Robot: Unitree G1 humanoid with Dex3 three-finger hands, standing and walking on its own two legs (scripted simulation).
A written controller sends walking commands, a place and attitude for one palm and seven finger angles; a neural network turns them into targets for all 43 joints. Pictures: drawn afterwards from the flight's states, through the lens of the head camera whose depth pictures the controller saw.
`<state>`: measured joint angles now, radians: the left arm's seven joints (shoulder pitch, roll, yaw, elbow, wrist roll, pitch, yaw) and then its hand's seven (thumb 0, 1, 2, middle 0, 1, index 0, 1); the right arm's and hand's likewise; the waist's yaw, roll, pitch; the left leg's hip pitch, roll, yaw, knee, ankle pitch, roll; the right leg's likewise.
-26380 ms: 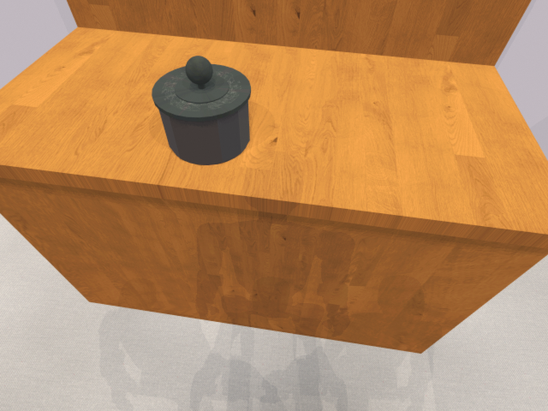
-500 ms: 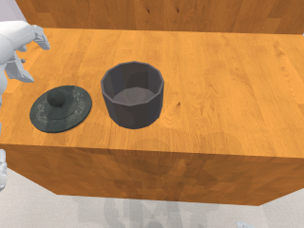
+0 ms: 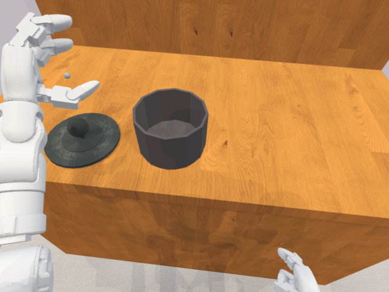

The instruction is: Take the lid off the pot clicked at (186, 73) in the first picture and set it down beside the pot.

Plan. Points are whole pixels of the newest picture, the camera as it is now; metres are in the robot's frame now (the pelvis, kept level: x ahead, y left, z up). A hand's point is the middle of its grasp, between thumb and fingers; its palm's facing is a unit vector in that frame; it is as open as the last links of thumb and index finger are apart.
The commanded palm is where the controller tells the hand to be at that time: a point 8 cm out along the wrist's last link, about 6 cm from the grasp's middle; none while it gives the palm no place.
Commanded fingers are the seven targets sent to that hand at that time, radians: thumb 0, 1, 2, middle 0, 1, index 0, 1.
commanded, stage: draw the hand back to the body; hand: left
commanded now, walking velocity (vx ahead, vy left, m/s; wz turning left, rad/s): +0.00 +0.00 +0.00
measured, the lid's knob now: (78, 127) +0.45 +0.32 +0.06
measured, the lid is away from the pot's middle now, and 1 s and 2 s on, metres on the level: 0.23 0.23 0.23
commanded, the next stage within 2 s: step back with the hand held close in 1.54 s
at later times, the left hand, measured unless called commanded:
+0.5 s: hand (46, 101) +0.32 +0.24 +0.25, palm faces +0.49 -0.84 -0.22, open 9.0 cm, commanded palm +0.26 +0.28 +0.25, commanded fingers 0.00 0.70 0.88 -0.25 -0.38 -0.25 -0.38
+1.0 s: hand (23, 145) +0.25 +0.25 +0.24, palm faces +0.48 -0.85 -0.24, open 7.5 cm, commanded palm +0.19 +0.28 +0.24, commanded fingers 0.00 0.90 0.90 -0.20 -0.30 -0.20 -0.30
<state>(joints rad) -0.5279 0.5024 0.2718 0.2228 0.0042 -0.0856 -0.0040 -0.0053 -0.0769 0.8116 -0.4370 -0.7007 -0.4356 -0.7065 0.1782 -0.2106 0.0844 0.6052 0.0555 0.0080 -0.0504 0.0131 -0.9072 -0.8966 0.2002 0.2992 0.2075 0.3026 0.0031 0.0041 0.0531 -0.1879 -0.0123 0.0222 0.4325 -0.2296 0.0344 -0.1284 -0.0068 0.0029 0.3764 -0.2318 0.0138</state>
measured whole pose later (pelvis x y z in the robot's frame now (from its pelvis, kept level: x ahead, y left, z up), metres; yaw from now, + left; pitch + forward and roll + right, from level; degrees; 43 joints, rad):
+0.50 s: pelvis +0.02 -0.03 +0.00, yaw +0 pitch -3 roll +0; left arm -0.16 0.44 0.43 -0.10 -0.11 -0.09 0.09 0.00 0.45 0.86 -0.30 -0.48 -0.30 -0.48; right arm 0.15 -0.27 0.01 0.67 0.05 -0.05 -0.06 0.02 -0.91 -0.90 0.20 0.30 0.20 0.30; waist 0.03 0.05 0.05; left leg -0.13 0.02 0.01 0.43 -0.26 0.00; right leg -0.08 0.03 0.00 0.39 -0.27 -0.02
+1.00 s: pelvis +0.00 -0.01 +0.00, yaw +0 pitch -5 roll -1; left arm 0.11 0.37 0.41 -0.35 -0.13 -0.11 0.09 0.01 0.87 0.89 -0.21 -0.30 -0.21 -0.31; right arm 0.14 -0.22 0.03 0.67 0.02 -0.06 -0.06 0.02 -0.91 -0.90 0.20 0.30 0.21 0.30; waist 0.05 0.04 0.05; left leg -0.10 0.00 0.03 0.41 -0.24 0.02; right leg -0.04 0.01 0.01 0.36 -0.24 0.00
